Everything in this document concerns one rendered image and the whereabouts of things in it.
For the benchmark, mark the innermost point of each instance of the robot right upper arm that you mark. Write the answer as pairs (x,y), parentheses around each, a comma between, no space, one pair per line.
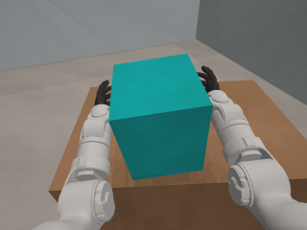
(263,188)

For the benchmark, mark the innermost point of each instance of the carton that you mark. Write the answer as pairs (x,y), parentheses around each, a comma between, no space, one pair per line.
(160,115)

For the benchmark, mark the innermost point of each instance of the pedestal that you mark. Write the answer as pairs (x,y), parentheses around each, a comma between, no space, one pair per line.
(197,200)

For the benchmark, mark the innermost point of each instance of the left robot forearm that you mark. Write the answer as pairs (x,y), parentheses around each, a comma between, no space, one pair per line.
(91,162)

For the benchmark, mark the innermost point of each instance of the robot left upper arm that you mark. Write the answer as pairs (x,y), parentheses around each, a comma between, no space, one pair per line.
(83,205)

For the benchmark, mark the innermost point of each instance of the robot right hand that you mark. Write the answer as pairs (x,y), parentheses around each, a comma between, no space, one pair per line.
(210,82)

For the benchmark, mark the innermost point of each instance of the robot left hand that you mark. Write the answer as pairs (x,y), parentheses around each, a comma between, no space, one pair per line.
(101,96)

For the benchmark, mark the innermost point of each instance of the right robot forearm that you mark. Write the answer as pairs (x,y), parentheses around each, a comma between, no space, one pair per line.
(238,140)

